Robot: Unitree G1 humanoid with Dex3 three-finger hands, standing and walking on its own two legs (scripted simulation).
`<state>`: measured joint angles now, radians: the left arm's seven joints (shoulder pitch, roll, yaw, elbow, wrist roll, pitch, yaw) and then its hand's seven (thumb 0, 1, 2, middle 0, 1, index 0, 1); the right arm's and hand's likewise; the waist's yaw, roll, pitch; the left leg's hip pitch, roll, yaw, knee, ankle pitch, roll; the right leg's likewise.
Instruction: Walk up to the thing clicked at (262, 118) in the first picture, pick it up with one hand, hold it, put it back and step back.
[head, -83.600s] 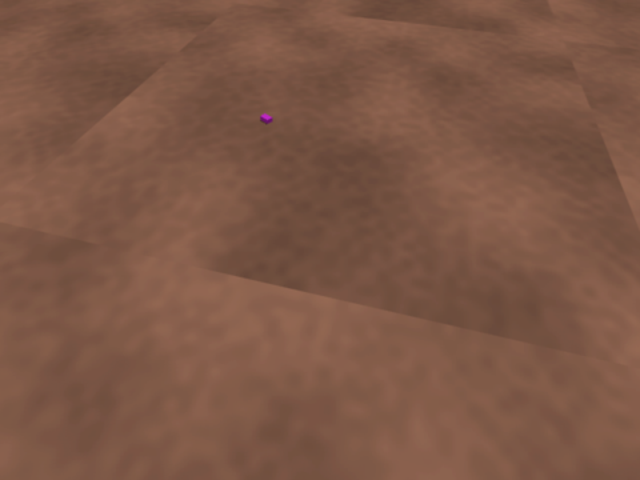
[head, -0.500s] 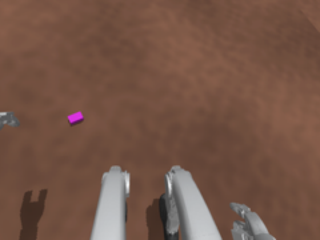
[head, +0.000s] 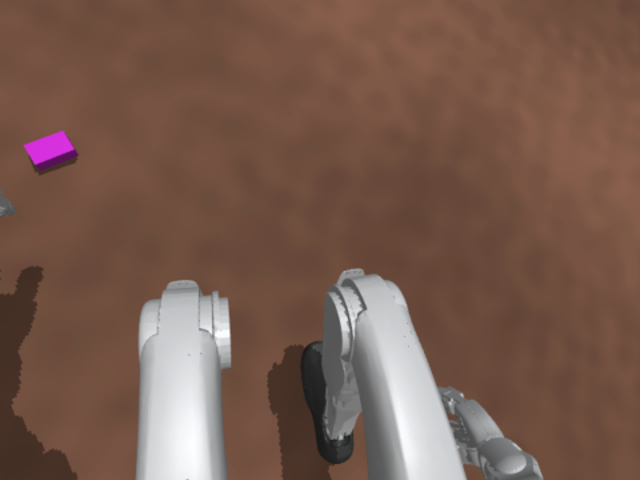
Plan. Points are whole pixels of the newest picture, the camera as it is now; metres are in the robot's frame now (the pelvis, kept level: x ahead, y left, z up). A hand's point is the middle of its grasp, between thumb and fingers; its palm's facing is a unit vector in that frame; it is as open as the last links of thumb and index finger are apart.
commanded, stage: approach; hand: left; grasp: from above
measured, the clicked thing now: (52, 150) +0.56 +0.38 -0.33
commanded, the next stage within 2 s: go down in 0.14 s
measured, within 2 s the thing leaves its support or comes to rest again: neither
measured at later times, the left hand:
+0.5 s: hand out of the picture +0.36 +0.41 -0.24, palm faces -0.46 -0.15 -0.88, open 8.0 cm
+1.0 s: hand (13, 261) +0.36 +0.38 -0.28, palm faces -0.42 -0.10 -0.90, open 7.7 cm
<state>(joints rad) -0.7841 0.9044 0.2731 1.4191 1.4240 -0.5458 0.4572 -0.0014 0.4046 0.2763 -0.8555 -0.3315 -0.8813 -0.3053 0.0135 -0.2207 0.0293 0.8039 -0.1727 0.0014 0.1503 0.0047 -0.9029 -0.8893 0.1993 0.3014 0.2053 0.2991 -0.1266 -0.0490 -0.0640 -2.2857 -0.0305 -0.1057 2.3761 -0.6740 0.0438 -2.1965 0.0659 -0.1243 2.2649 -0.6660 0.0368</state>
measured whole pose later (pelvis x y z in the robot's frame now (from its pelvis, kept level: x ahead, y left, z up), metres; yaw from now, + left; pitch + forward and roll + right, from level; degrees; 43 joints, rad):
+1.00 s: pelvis +0.01 +0.00 -0.06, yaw -4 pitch +25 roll -13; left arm -0.72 1.01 0.24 1.59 1.48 -0.46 0.69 0.00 0.38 0.28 -0.80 -0.37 -0.84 -0.33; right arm -0.04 -0.27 0.16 0.78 -0.27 -0.08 0.18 0.00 -0.91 -0.90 0.20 0.30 0.21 0.30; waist -0.20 -0.17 0.02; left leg -2.34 0.00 -0.18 2.63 -0.75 0.04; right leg -2.26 0.10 -0.20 2.46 -0.69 0.04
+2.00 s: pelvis +0.01 +0.00 -0.06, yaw -5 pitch +23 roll -15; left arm -0.74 1.10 0.21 1.61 1.33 -0.50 0.54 0.00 0.28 0.34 -0.69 -0.50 -0.75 -0.45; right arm -0.05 -0.28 0.27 0.73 -0.29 -0.11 0.21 0.00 -0.91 -0.90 0.20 0.30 0.20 0.30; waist -0.22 -0.17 0.12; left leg -2.31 -0.01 -0.21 2.64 -0.75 0.04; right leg -2.21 0.10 -0.23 2.45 -0.69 0.05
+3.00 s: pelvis +0.01 +0.00 -0.06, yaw -6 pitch +23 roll -15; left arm -0.74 1.07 0.18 1.65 1.35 -0.47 0.66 0.00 0.45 0.21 -0.78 -0.33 -0.87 -0.30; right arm -0.05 -0.29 0.30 0.75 -0.34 -0.14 0.21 0.00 -0.90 -0.89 0.20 0.30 0.21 0.30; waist -0.22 -0.18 0.10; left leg -2.31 -0.01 -0.22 2.64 -0.75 0.04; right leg -2.21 0.11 -0.24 2.44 -0.67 0.04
